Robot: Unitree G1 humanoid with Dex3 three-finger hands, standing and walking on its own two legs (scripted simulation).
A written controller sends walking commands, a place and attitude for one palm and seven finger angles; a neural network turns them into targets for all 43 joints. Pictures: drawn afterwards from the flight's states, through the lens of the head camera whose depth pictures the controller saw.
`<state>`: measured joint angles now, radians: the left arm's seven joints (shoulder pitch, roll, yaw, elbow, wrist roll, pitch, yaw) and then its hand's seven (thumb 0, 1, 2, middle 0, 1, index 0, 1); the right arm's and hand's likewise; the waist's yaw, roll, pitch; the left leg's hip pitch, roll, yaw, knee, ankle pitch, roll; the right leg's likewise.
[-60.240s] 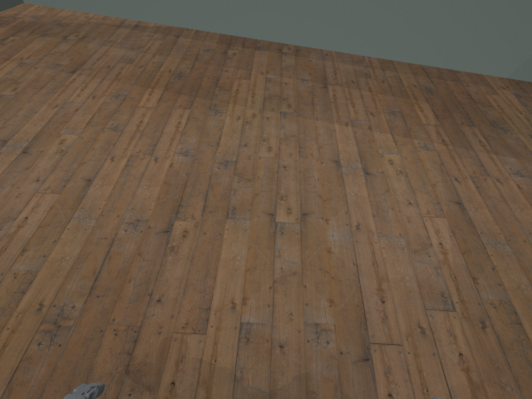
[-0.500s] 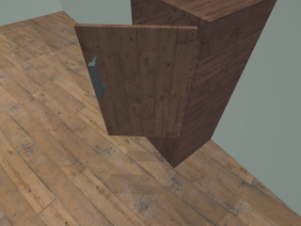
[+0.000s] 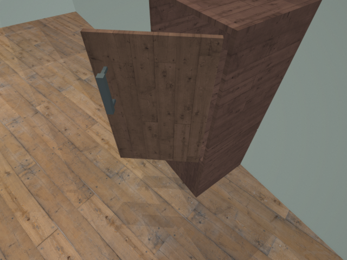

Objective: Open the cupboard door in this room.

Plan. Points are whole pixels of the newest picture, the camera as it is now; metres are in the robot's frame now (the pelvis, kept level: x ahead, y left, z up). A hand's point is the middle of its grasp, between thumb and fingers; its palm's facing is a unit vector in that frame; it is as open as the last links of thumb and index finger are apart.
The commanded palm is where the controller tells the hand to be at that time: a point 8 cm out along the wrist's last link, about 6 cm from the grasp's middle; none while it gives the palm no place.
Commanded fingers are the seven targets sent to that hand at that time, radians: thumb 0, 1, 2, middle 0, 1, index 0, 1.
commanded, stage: come to a stop and stand still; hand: left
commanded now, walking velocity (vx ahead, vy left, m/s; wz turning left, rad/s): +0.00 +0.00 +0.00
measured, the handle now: (107, 91) +0.56 +0.25 +0.06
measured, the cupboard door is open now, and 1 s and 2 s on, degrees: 50 50 50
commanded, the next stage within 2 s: look again from close up in 0.04 s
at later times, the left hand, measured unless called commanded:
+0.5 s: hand out of the picture +0.01 +0.17 -0.18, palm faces +0.04 -0.98 -0.20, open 7.4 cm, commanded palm none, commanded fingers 0.00 0.90 0.90 -0.20 -0.30 -0.20 -0.30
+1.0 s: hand (101, 224) +0.19 +0.17 +0.01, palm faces +0.06 -1.00 -0.01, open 7.9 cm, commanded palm +0.11 +0.24 -0.04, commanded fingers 0.00 0.53 0.74 -0.23 -0.54 -0.23 -0.54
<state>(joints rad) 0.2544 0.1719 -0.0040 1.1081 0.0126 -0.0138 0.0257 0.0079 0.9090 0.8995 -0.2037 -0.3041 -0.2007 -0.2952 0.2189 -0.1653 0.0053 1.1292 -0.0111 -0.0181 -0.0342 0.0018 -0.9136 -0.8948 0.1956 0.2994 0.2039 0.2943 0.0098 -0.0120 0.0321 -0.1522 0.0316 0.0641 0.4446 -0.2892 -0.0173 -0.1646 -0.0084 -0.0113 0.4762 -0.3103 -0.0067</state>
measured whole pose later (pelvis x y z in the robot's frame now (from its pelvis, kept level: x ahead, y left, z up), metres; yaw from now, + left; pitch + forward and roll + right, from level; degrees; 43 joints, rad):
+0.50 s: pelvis +0.00 -0.01 +0.00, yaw +1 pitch +0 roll +1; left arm 0.26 0.17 0.00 1.11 0.01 -0.01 0.03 0.01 0.91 0.90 -0.20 -0.30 -0.20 -0.30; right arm 0.24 -0.15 0.01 1.15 -0.01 -0.02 -0.04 0.00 -0.92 -0.89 0.20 0.30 0.20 0.29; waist 0.01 -0.02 0.03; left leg -0.14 0.04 0.05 0.42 -0.28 -0.03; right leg -0.14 0.00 -0.03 0.45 -0.31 -0.02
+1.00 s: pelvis -0.04 +0.00 -0.03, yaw +2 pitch +7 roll +1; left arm 0.28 0.16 0.11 0.20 -0.22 -0.44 -0.20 0.01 0.76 0.83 -0.21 -0.41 -0.21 -0.40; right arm 0.17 -0.24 -0.04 0.67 0.01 -0.28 -0.03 0.01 -0.91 -0.89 0.20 0.30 0.20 0.29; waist -0.02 0.00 -0.11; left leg -0.53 0.02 0.03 0.79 -0.38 -0.01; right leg -0.53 -0.04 -0.04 0.83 -0.42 -0.01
